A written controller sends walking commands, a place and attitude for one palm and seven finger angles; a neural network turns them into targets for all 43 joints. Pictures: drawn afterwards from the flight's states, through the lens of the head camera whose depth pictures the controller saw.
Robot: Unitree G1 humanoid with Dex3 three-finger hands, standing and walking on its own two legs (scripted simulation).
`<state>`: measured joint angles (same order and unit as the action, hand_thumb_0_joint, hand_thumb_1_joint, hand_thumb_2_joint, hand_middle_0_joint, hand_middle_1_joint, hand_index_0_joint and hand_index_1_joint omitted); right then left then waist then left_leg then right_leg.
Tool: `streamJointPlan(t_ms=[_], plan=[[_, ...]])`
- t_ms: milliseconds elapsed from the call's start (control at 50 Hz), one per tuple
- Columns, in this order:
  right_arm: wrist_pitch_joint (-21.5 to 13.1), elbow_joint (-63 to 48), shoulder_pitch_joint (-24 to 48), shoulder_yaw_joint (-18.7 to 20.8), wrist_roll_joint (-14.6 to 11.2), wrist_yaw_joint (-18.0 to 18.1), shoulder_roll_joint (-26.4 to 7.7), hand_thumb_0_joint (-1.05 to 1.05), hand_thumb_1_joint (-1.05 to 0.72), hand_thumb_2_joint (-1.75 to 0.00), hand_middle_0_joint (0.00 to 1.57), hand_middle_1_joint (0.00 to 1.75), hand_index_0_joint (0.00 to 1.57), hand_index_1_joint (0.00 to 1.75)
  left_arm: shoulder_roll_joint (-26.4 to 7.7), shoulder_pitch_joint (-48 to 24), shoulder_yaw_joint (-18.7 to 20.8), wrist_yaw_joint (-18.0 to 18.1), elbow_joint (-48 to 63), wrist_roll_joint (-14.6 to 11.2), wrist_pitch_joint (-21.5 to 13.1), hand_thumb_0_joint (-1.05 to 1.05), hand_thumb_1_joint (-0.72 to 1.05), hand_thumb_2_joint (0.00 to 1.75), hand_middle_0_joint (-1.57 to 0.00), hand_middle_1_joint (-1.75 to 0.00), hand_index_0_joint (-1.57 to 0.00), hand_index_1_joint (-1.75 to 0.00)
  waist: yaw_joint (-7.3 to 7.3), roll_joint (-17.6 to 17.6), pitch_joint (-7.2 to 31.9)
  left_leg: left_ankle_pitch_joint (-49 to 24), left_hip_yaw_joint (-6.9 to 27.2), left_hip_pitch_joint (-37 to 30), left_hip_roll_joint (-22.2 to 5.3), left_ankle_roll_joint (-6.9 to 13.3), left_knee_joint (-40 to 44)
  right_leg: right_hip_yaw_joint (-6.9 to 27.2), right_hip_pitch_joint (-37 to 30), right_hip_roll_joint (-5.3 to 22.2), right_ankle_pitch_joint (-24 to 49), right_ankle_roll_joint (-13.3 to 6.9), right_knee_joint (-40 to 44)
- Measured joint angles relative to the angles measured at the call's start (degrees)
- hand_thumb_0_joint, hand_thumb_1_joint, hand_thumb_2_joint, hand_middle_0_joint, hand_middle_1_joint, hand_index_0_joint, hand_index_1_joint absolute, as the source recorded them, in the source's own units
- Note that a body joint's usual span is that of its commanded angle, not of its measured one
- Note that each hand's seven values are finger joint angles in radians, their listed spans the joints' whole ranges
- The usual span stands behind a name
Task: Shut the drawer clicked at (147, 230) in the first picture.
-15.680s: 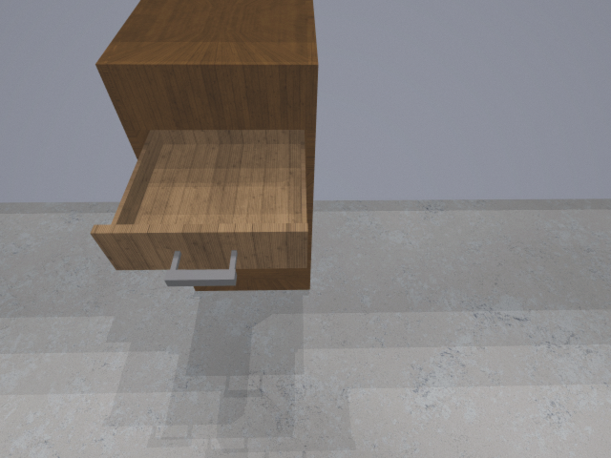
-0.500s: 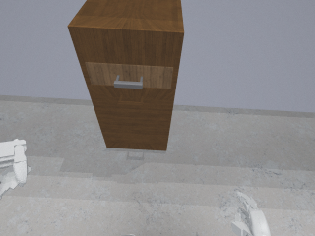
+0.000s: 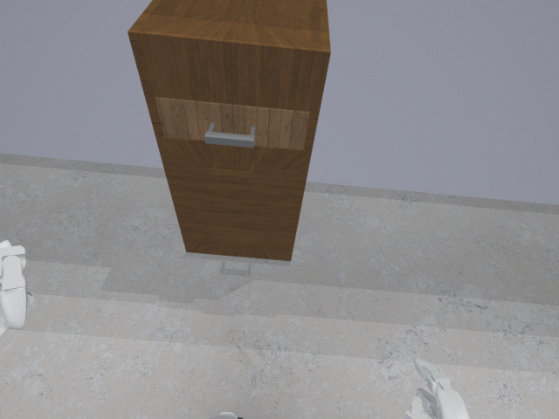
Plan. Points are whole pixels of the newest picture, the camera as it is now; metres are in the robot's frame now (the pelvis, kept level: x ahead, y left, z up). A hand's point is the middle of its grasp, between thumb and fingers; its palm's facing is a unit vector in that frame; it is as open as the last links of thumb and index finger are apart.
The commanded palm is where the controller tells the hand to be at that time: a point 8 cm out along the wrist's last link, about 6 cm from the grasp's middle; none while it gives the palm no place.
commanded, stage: step back with the hand held close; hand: left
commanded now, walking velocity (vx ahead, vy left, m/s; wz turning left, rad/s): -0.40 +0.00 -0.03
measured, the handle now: (231, 133) +0.78 +0.16 -0.09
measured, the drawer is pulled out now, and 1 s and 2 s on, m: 0.00 0.00 0.00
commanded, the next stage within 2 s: stop stepping back and stand still in 0.22 s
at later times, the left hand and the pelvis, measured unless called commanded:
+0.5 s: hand out of the picture +0.12 +0.28 +0.17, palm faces +0.34 -0.86 -0.37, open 3.2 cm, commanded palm +0.05 +0.31 +0.19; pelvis -0.08 +0.03 +0.00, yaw -1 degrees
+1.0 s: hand out of the picture +0.05 +0.29 +0.19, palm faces +0.18 -0.90 -0.41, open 3.2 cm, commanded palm +0.01 +0.34 +0.19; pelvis -0.15 +0.08 +0.03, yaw -7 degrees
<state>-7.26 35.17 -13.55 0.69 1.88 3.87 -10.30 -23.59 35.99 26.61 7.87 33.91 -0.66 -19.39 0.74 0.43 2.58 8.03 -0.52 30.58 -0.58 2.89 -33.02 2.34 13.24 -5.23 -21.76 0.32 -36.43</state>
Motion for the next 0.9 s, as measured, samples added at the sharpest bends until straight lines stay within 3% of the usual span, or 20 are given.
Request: streamJointPlan(t_ms=[40, 80, 140, 200, 280, 400, 480, 540, 580, 620, 660, 680, 720, 740, 760, 820, 860, 900], plan=[[-0.6, 1.1, 2.4, -0.5, 0.5, -0.6, 0.4, 0.01, -0.9, -0.9, 0.2, 0.3, 0.21, 0.3, 0.7, -0.2, -0.2, 0.0, 0.4, -0.8, -0.4, 0.01, 0.89, 0.9, -1.41, -1.6, -1.41, -1.6, -1.69, 1.3, -0.5, -1.8, -2.0, 1.0, -0.5, -0.4, 2.0, 1.0, -2.7, 0.9, -2.0, -1.1, 8.6], [0.1, 1.9, 5.6, -0.6, 0.5, -1.0, 0.2, 0.01, -0.9, -0.9, 0.2, 0.3, 0.21, 0.3, 1.8, -2.4, -2.5, -0.6, 0.0, -0.7, -0.5, 0.01, 0.89, 0.9, -1.41, -1.6, -1.41, -1.6, -2.27, 0.1, -3.1, -4.2, -2.4, 0.3, -1.8, -0.9, 4.5, 1.3, -2.5, -0.1, 0.6, -1.9, 10.5], [1.7, 0.9, 7.4, -1.1, -0.8, -1.1, 0.4, 0.01, -0.9, -0.89, 0.2, 0.3, 0.21, 0.3, 0.6, -3.4, -4.9, -1.7, 1.0, -1.0, 0.5, 0.01, 0.89, 0.9, -1.41, -1.6, -1.41, -1.6, -1.26, -0.6, -4.7, -7.2, -2.2, -1.6, -2.6, -1.0, 7.9, 0.7, -2.9, -0.9, 3.3, -0.3, 11.1], [3.2, -1.7, 6.8, -1.6, -1.6, -0.9, 0.4, 0.01, -0.9, -0.89, 0.2, 0.3, 0.21, 0.3, -2.2, -1.1, -4.3, -2.7, 1.8, -1.6, 0.7, 0.01, 0.89, 0.9, -1.41, -1.6, -1.41, -1.6, 0.52, -0.4, -4.0, -7.8, -2.0, -2.2, -2.8, -1.2, 7.9, 0.5, -3.5, -1.1, 2.5, -1.8, 10.9], [4.1, -3.5, 4.3, -1.1, -2.3, -0.4, -1.3, 0.01, -0.9, -0.89, 0.2, 0.3, 0.21, 0.3, -4.4, 1.9, -3.3, -3.2, 0.7, -2.4, 0.7, 0.01, 0.88, 0.9, -1.41, -1.6, -1.41, -1.59, 1.94, -1.2, -2.0, -6.8, -0.7, -2.6, -2.5, -1.1, 6.1, -0.5, -5.0, -1.4, 2.7, -1.8, 10.8], [3.8, -1.3, 0.1, 0.3, -2.0, 0.9, -4.6, 0.01, -0.91, -0.9, 0.2, 0.3, 0.2, 0.3, -1.9, 1.2, -4.5, -1.7, -2.1, -3.3, 0.6, 0.01, 0.88, 0.9, -1.41, -1.6, -1.41, -1.6, 0.99, -1.9, -0.5, -4.3, 1.1, -2.9, -0.8, -0.7, 2.9, -1.4, -7.1, -0.6, 2.4, -0.5, 10.6], [2.7, 0.1, -0.2, 0.1, -1.2, 1.9, -3.5, 0.01, -0.91, -0.9, 0.2, 0.3, 0.2, 0.3, 0.6, -1.6, -5.2, -0.9, -2.6, -2.2, 2.6, 0.01, 0.89, 0.9, -1.41, -1.6, -1.41, -1.6, 0.14, -0.7, -1.8, -6.0, 0.2, -4.1, 0.2, 0.7, 6.3, -0.7, -4.7, 0.0, -3.0, -0.4, 5.8], [1.6, -0.2, 0.6, -0.5, -0.5, 1.3, -0.8, 0.01, -0.91, -0.9, 0.2, 0.3, 0.2, 0.3, 0.3, -3.6, -5.1, -0.8, -1.5, -1.9, 5.3, 0.01, 0.89, 0.9, -1.41, -1.6, -1.41, -1.6, 0.1, 0.2, -3.5, -5.6, -0.1, -6.0, 0.7, -1.2, 13.6, -1.7, -1.6, -1.4, -7.2, -1.4, -0.7], [0.8, -1.3, 0.7, -1.2, -0.4, 0.3, 0.7, 0.01, -0.91, -0.9, 0.2, 0.3, 0.2, 0.3, -1.2, -2.1, -4.7, -0.8, 1.4, -2.2, 6.6, 0.01, 0.89, 0.9, -1.41, -1.6, -1.41, -1.6, 0.3, 0.7, -3.7, -3.4, -1.3, -6.1, 0.6, -2.8, 16.1, -4.2, -2.5, -1.7, -8.2, -2.3, 3.0], [0.7, -2.7, 1.1, -2.0, -0.4, -0.6, 1.7, 0.01, -0.9, -0.9, 0.2, 0.3, 0.21, 0.3, -3.1, 1.4, -3.3, -0.7, 6.0, -2.5, 7.5, 0.01, 0.89, 0.9, -1.41, -1.6, -1.41, -1.6, -0.19, 2.6, -3.2, 3.3, -3.8, -1.8, 1.4, -4.5, 8.8, -4.8, -2.9, 0.0, -6.4, -4.2, 9.5], [1.6, -1.6, 1.8, -2.0, -0.1, -1.0, 1.7, 0.01, -0.9, -0.9, 0.2, 0.3, 0.21, 0.3, -2.9, 3.4, -3.4, -1.1, 8.6, -2.6, 7.9, 0.01, 0.89, 0.9, -1.41, -1.6, -1.41, -1.6, -1.31, 2.2, -2.6, 7.6, -2.1, 1.5, 1.7, -4.9, -7.6, -5.4, -0.9, 1.3, 3.5, -4.8, 7.2], [2.2, -0.5, 1.5, -2.1, -0.2, -0.8, 1.8, 0.01, -0.9, -0.89, 0.2, 0.3, 0.21, 0.3, -2.5, 3.5, -3.9, -1.1, 8.6, -2.5, 8.0, 0.01, 0.89, 0.9, -1.41, -1.6, -1.41, -1.6, -2.01, 2.2, -1.5, 9.6, -1.3, 1.0, 1.6, -4.6, -13.0, -5.5, -0.3, 1.9, 4.1, -4.6, 5.6], [3.0, 1.3, 0.4, -2.5, -0.5, -0.2, 1.8, 0.01, -0.9, -0.89, 0.2, 0.3, 0.21, 0.3, -0.9, 1.5, -4.8, -0.5, 6.6, -2.1, 8.2, 0.01, 0.89, 0.9, -1.41, -1.6, -1.41, -1.6, -3.08, 2.3, 1.2, 12.8, -0.4, -3.6, 0.5, -3.6, -13.6, -6.6, 0.9, 3.6, 1.6, -2.6, 3.3], [2.9, 1.4, -0.1, -2.8, -0.7, 0.2, 1.2, 0.01, -0.9, -0.89, 0.2, 0.3, 0.21, 0.3, 0.3, -0.5, -5.1, -0.1, 5.2, -1.9, 8.6, 0.01, 0.88, 0.9, -1.41, -1.6, -1.41, -1.6, -3.34, 1.5, 2.3, 15.3, 0.7, -7.1, -0.6, -3.1, -8.8, -7.5, 2.3, 4.0, -0.4, -2.0, 1.2], [2.4, 1.7, 0.1, -2.8, -0.9, 0.7, 0.9, 0.01, -0.9, -0.89, 0.2, 0.3, 0.21, 0.3, 1.3, -3.8, -5.2, 0.3, 3.1, -1.6, 8.9, 0.01, 0.88, 0.9, -1.41, -1.6, -1.41, -1.6, -2.74, 1.2, 2.0, 11.9, 1.1, -7.4, -0.4, -2.3, -6.5, -7.7, 4.1, 4.5, -3.3, -1.4, -2.2], [1.2, 2.7, 1.7, -3.3, -1.1, 0.4, 2.4, 0.01, -0.9, -0.89, 0.2, 0.3, 0.21, 0.3, 2.6, -10.9, -4.6, 1.2, -3.0, -1.0, 10.3, 0.01, 0.89, 0.9, -1.41, -1.6, -1.41, -1.6, -0.89, 2.8, -1.8, 5.7, 0.0, -8.5, 1.3, -0.1, -4.4, -2.9, 9.6, 4.0, -5.8, -1.0, -16.9], [0.8, 2.3, 1.1, -4.2, -1.1, -0.8, 3.9, 0.01, -0.9, -0.89, 0.2, 0.3, 0.21, 0.3, 1.9, -9.2, -4.4, 1.0, -2.4, -1.2, 11.7, 0.01, 0.89, 0.9, -1.41, -1.6, -1.41, -1.6, 0.74, 3.7, -2.6, 2.8, -0.3, -11.0, 1.2, -0.7, 0.8, -2.2, 11.7, 3.0, -4.4, -1.1, -21.4], [0.6, 1.4, -0.4, -4.9, -0.9, -1.8, 4.7, 0.01, -0.9, -0.89, 0.2, 0.3, 0.21, 0.3, 1.2, -4.1, -5.1, 0.7, 1.0, -1.3, 11.9, 0.01, 0.89, 0.9, -1.41, -1.6, -1.41, -1.6, 1.75, 3.9, -2.4, 0.3, -0.6, -13.4, 0.3, -1.2, 6.5, -3.7, 11.6, 2.4, -2.3, -1.2, -19.8]])
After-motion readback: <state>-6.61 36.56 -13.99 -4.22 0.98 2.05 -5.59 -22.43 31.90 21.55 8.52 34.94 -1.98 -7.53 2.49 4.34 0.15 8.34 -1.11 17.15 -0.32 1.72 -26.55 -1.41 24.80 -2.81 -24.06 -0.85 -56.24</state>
